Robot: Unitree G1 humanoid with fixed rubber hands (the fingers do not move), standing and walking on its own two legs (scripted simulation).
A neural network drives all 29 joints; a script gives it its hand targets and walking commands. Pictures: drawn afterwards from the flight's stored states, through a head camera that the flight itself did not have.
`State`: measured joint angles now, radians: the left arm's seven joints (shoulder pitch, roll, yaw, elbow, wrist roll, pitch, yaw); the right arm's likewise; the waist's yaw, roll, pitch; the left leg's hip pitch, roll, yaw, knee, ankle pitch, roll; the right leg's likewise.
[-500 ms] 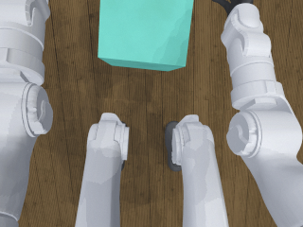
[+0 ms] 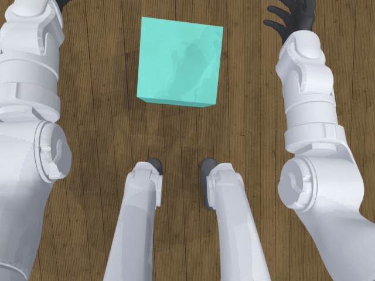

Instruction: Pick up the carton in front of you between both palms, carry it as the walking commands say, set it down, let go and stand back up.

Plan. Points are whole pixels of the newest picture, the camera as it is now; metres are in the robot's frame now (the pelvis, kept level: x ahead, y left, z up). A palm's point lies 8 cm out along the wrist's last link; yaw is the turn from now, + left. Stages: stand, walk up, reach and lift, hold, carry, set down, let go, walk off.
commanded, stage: set down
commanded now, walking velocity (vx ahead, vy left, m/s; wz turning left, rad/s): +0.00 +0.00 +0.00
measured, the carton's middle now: (178, 71) +0.52 +0.02 -0.45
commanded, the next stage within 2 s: let go in 0.14 s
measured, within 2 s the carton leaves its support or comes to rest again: neither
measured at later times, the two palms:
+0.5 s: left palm out of the picture +0.46 +0.24 +0.00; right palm (354, 66) +0.46 -0.19 +0.00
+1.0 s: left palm out of the picture +0.30 +0.23 +0.11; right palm out of the picture +0.29 -0.24 +0.12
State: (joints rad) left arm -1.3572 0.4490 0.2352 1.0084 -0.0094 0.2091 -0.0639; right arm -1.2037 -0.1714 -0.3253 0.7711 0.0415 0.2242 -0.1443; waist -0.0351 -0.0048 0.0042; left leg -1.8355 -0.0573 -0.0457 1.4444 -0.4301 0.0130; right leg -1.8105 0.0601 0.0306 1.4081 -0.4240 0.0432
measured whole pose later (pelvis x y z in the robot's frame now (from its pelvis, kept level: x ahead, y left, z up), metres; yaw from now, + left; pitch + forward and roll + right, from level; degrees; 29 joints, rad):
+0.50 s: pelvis +0.05 +0.00 +0.12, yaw +2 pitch +39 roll -1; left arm -0.75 0.25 0.28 0.73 0.10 0.13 -0.04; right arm -0.65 -0.14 -0.23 0.61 -0.10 0.14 -0.01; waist -0.02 -0.01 -0.05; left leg -1.28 -0.06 -0.06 0.88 -0.29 0.01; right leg -1.27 0.03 0.05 0.87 -0.29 0.02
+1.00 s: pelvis +0.10 -0.02 +0.19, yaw +2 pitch +11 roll +0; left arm 0.08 0.21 0.10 0.52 0.01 -0.01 -0.05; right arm 0.14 -0.19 -0.05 0.46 0.01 0.00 0.05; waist -0.03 -0.02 0.00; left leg -0.43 -0.03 -0.06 0.51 -0.26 0.00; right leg -0.43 0.04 0.06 0.51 -0.26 -0.01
